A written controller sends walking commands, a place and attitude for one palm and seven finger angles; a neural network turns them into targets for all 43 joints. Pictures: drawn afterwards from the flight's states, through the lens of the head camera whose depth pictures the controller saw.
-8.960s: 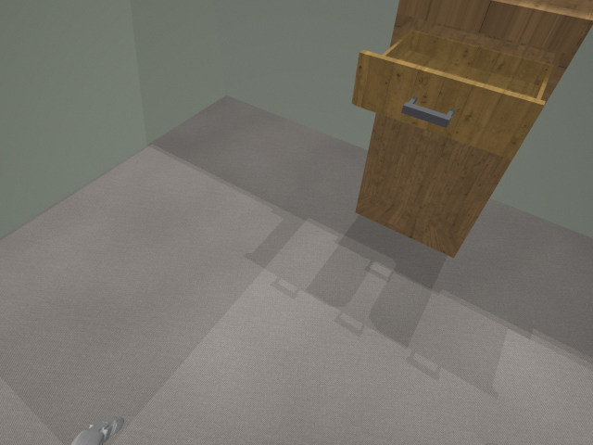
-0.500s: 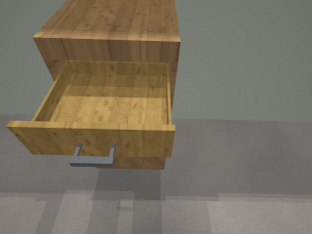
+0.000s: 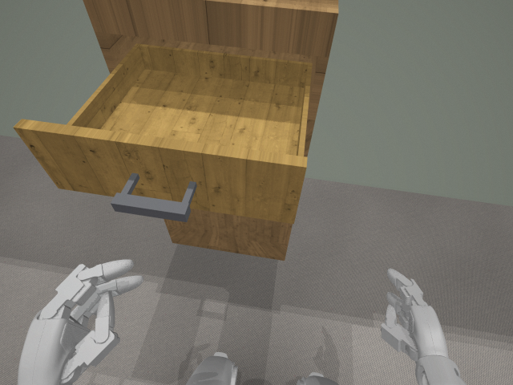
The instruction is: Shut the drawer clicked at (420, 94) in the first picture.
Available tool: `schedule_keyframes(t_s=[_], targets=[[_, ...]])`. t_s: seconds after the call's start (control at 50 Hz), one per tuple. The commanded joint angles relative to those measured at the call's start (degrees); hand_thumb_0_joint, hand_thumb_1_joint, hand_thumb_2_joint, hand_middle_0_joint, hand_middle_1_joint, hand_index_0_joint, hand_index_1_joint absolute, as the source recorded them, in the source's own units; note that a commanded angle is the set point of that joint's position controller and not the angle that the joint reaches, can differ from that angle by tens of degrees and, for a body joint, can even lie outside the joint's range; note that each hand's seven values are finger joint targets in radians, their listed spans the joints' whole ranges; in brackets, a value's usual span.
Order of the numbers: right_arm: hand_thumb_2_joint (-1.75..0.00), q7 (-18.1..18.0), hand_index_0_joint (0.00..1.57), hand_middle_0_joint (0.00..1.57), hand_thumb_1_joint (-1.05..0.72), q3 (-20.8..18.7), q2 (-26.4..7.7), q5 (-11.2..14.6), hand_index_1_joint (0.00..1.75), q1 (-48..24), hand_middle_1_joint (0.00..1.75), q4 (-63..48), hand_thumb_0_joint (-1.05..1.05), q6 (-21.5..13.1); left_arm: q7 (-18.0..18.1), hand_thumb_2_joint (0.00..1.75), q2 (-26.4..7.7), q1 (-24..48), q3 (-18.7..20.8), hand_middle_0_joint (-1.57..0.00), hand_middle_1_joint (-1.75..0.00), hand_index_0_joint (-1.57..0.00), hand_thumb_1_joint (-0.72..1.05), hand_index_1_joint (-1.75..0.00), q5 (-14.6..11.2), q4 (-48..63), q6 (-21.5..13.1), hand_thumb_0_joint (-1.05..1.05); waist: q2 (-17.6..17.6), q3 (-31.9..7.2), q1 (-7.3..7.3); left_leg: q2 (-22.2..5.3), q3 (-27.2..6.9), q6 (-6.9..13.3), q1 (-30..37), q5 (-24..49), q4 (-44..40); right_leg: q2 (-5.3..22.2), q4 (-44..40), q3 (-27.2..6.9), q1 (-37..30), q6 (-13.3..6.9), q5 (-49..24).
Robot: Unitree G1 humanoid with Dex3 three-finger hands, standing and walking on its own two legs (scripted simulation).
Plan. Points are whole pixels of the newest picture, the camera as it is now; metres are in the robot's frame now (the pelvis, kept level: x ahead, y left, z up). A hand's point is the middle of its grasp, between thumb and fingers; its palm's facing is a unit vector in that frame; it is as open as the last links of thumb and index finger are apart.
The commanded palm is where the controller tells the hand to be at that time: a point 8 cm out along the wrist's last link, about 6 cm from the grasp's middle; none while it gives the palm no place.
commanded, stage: raise the hand and make a fist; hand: left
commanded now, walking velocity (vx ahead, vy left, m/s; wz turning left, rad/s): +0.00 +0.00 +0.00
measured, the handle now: (156, 195) +0.35 +0.20 +0.10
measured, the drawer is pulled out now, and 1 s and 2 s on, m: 0.30 0.30 0.30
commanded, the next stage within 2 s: bring the fist close to the handle in 1.38 s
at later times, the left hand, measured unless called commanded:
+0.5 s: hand (132, 316) +0.17 +0.16 +0.12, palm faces -0.06 -1.00 -0.05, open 3.2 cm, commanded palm +0.14 +0.23 +0.14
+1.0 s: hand (110, 279) +0.18 +0.17 +0.20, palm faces +0.00 -0.99 -0.11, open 3.2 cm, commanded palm +0.13 +0.22 +0.20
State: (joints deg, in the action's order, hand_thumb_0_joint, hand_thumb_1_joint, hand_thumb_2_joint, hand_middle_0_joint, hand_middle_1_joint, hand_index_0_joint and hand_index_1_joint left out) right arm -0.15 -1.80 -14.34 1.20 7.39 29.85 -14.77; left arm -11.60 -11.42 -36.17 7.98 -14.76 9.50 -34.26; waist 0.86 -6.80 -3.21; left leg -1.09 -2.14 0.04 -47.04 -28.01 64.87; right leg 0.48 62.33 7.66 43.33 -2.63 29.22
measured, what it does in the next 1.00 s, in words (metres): rises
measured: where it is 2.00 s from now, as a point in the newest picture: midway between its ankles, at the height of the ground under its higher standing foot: outside the picture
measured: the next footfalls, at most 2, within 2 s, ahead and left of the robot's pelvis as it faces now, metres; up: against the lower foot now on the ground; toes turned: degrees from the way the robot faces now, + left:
none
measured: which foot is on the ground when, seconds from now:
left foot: down 0.00-1.00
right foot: down 0.00-1.00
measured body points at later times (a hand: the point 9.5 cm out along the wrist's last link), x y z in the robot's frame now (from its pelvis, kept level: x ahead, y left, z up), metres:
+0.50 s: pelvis +0.03 +0.00 +0.03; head +0.05 -0.01 +0.48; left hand +0.17 +0.22 +0.13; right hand +0.21 -0.25 -0.02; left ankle +0.04 +0.12 -0.66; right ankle +0.02 -0.10 -0.66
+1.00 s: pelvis +0.04 +0.01 +0.05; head +0.01 +0.00 +0.50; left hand +0.18 +0.22 +0.20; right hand +0.24 -0.19 +0.01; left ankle +0.04 +0.12 -0.66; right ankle +0.02 -0.10 -0.66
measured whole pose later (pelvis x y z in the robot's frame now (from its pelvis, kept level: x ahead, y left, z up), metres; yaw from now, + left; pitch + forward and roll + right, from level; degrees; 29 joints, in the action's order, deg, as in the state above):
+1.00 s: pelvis +0.04 +0.01 +0.05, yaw -1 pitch +2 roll -1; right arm -1.8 3.4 -11.8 4.2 14.4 29.3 -17.2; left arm -10.6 -13.2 -42.6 5.8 -14.1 35.2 -6.0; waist 3.4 -7.3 -3.3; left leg -0.3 0.4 1.4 -24.6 -24.2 46.5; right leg 0.5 43.9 5.0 21.7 -0.8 24.3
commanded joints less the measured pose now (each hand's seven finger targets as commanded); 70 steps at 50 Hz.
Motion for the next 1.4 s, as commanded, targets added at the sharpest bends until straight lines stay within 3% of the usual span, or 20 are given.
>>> schedule_keyframes(t_s=[0.0,0.06,0.12,0.16,0.22,0.26,0.3,0.36,0.42,0.44,0.52,0.64,0.76,0.82,1.04,1.1,1.12,1.22,1.28,1.38], targets=[[-0.90,-2.4,0.20,0.20,-0.90,-1.7,-6.7,2.3,0.30,1.8,0.30,-9.3,0.00,-2.8,-7.2,0.90,-5.6,5.3,-2.3,-0.74,-0.88,-0.74,0.90,-0.88,-1.4,10.5,6.7,0.00,-2.7,-4.6,6.62,1.3,0.5,2.2,5.1,0.8,-10.5,0.2,-21.5,-12.2,-4.2,2.0,8.2],[-0.90,-3.5,0.20,0.20,-0.90,-1.7,-5.6,2.7,0.30,1.2,0.30,-10.7,0.00,-1.8,-8.3,0.90,-10.5,1.9,3.3,-0.80,-0.95,-0.80,0.90,-0.95,-1.2,12.0,14.1,0.00,-3.4,-9.2,3.63,1.5,1.2,2.4,7.5,6.9,-11.1,1.4,-22.2,-13.6,-10.6,2.7,1.5],[-0.90,-4.0,0.20,0.20,-0.90,-1.5,-3.4,2.3,0.30,-0.8,0.30,-9.9,0.00,-0.4,-4.6,0.90,-12.2,-3.3,11.6,-0.86,-1.01,-0.86,0.90,-1.01,-3.1,12.6,16.9,0.00,-5.0,-10.5,0.11,1.4,0.7,1.7,8.9,12.8,-13.2,1.5,-20.3,-11.7,-17.1,3.3,-11.2],[-0.90,-3.9,0.20,0.20,-0.90,-1.2,-1.9,2.3,0.30,-0.7,0.30,-9.9,0.00,0.0,-2.2,0.90,-8.4,-5.9,11.1,-0.90,-1.06,-0.90,0.90,-1.06,-4.7,15.0,15.8,0.00,-4.2,-8.9,-0.34,1.3,0.8,1.2,10.3,15.3,-14.8,1.4,-19.1,-9.8,-18.6,3.4,-19.5],[-0.90,-3.6,0.20,0.20,-0.90,-1.5,-1.9,2.1,0.30,-1.2,0.30,-8.2,0.00,0.0,-0.3,0.90,-9.1,-9.3,13.2,-0.96,-1.12,-0.96,0.90,-1.12,-4.4,14.5,13.0,0.00,-3.9,-6.7,-0.69,1.1,0.8,0.8,11.3,17.8,-15.9,1.2,-18.5,-8.8,-19.5,3.8,-26.3],[-0.90,-2.8,0.20,0.20,-0.90,-1.5,-2.2,2.1,0.30,0.2,0.30,-8.6,0.00,-0.9,-1.9,0.90,-6.7,-10.5,8.5,-1.00,-1.17,-1.00,0.90,-1.17,-3.4,16.4,11.2,0.00,-0.8,-6.3,0.75,1.4,1.2,1.1,12.7,19.2,-16.1,1.4,-18.5,-8.7,-18.1,4.3,-29.4],[-0.90,-2.5,0.20,0.20,-0.90,-1.4,-3.2,2.3,0.30,0.8,0.30,-8.5,0.00,-2.5,-4.5,0.90,-6.0,-8.5,4.8,-1.04,-1.21,-1.04,0.90,-1.21,-3.3,17.5,10.0,0.00,-0.8,-5.5,2.71,1.4,0.9,1.5,13.9,18.7,-16.1,1.4,-19.7,-9.0,-16.5,4.7,-27.7],[-0.90,-2.8,0.20,0.20,-0.90,-1.4,-4.3,2.6,0.30,2.0,0.30,-8.7,0.00,-4.4,-7.7,0.90,-5.5,-6.7,1.9,-1.10,-1.27,-1.10,0.90,-1.27,-4.2,19.2,9.3,0.00,-1.8,-5.2,4.06,1.5,0.4,1.9,15.2,16.5,-16.2,1.1,-21.7,-9.7,-14.9,4.4,-22.6],[-0.90,-3.2,0.20,0.20,-0.90,-1.5,-4.8,2.5,0.30,1.2,0.30,-8.0,0.00,-5.7,-6.5,0.90,-8.9,-4.9,4.5,-1.16,-1.34,-1.16,0.90,-1.34,-3.9,22.0,8.7,0.00,-1.6,-4.4,3.24,1.3,0.2,2.0,16.3,14.5,-17.5,0.3,-22.7,-8.7,-14.2,2.9,-14.2],[-0.90,-3.2,0.20,0.20,-0.90,-1.6,-4.5,2.4,0.30,2.0,0.30,-8.3,0.00,-5.7,-5.5,0.90,-8.3,-6.2,4.6,-1.18,-1.36,-1.18,0.90,-1.36,-3.6,23.6,8.6,0.00,-0.6,-6.5,2.43,1.3,0.5,2.1,17.7,15.2,-18.4,0.0,-22.2,-7.8,-14.9,2.4,-13.6],[-0.90,-2.7,0.20,0.20,-0.90,-1.3,-3.7,2.6,0.30,0.1,0.30,-8.9,0.00,-5.1,-0.9,0.90,-7.4,-7.3,5.4,-1.26,-1.45,-1.26,0.90,-1.45,-2.2,25.6,10.8,0.00,2.0,-5.0,0.97,0.9,0.5,1.9,19.3,14.3,-21.1,-0.8,-21.3,-4.5,-15.2,1.6,-11.9],[-0.90,-2.3,0.20,0.20,-0.90,0.3,-3.8,3.0,0.30,-0.1,0.30,-10.6,0.00,-4.5,-0.2,0.90,-4.1,-6.9,-0.8,-1.38,-1.58,-1.38,0.90,-1.58,-0.7,27.3,18.2,0.00,1.4,-1.3,1.97,0.4,0.4,2.0,20.7,13.1,-24.0,-1.1,-23.2,-3.3,-15.7,1.9,-12.5],[-0.90,-2.2,0.20,0.20,-0.90,1.4,-3.5,3.1,0.30,-0.4,0.30,-11.3,0.00,-5.1,0.1,0.90,-6.3,-5.6,0.1,-1.40,-1.60,-1.40,0.90,-1.60,0.1,33.4,22.6,0.00,1.1,-0.4,1.20,0.0,-0.2,1.8,23.1,15.3,-26.1,-1.4,-23.8,-2.2,-17.7,1.7,-15.2],[-0.90,-1.9,0.20,0.20,-0.90,1.8,-3.5,3.0,0.30,-1.2,0.30,-11.4,0.00,-5.9,1.5,0.90,-7.5,-5.6,1.8,-1.40,-1.60,-1.40,0.90,-1.60,0.1,37.4,23.2,0.00,3.6,-1.1,0.18,0.0,-0.4,1.5,24.6,16.0,-26.8,-1.6,-23.6,-1.7,-18.9,1.3,-15.2],[-0.90,-2.4,0.20,0.20,-0.90,2.5,-3.8,3.9,0.30,-1.5,0.30,-10.1,0.00,-7.4,0.0,0.90,-4.9,-6.6,-0.1,-1.40,-1.60,-1.40,0.90,-1.60,-0.7,34.4,28.3,0.00,-1.1,2.8,0.60,0.2,0.0,1.4,25.1,13.8,-29.0,-1.6,-27.2,-2.2,-20.2,1.8,-14.9],[-0.90,-2.6,0.20,0.20,-0.90,2.4,-3.8,3.6,0.30,-1.6,0.30,-10.3,0.00,-7.4,0.2,0.90,-6.4,-5.5,1.1,-1.40,-1.60,-1.40,0.90,-1.60,-0.5,36.2,28.5,0.00,-1.0,1.8,0.21,0.5,0.3,1.6,25.6,13.9,-29.1,-1.4,-27.7,-2.8,-20.9,1.9,-14.6],[-0.90,-2.6,0.20,0.20,-0.90,2.3,-3.8,3.7,0.30,-1.9,0.30,-10.1,0.00,-7.6,0.8,0.90,-8.1,-5.1,2.8,-1.40,-1.60,-1.40,0.90,-1.60,-0.2,37.2,28.1,0.00,0.9,1.2,-0.14,0.6,0.4,1.5,26.0,14.2,-29.0,-1.5,-27.6,-2.8,-21.5,1.7,-14.7],[-0.90,-2.6,0.20,0.20,-0.90,2.2,-3.4,3.3,0.30,-1.5,0.30,-8.9,0.00,-8.3,1.8,0.90,-8.7,-4.5,5.3,-1.40,-1.60,-1.40,0.90,-1.60,-1.0,37.1,25.2,0.00,3.4,0.9,-0.18,0.9,1.0,1.4,26.5,14.6,-28.1,-1.4,-28.5,-3.4,-21.5,1.6,-14.7],[-0.90,-2.6,0.20,0.20,-0.90,2.1,-3.7,3.4,0.30,-1.2,0.30,-8.7,0.00,-8.9,0.6,0.90,-6.9,-4.7,3.7,-1.40,-1.60,-1.40,0.90,-1.60,-1.8,35.0,24.3,0.00,2.1,1.1,0.36,0.9,1.2,1.5,26.7,15.0,-27.7,-1.2,-28.7,-3.7,-21.3,1.8,-15.8],[-0.90,-3.5,0.20,0.20,-0.90,2.0,-4.1,3.8,0.30,-1.7,0.30,-8.0,0.00,-10.0,-1.8,0.90,-8.4,-3.4,5.2,-1.40,-1.60,-1.40,0.90,-1.60,-2.9,30.6,25.3,0.00,-1.2,2.4,0.32,1.1,1.1,1.7,25.5,13.6,-27.3,-0.4,-31.6,-6.6,-21.6,2.3,-13.2]])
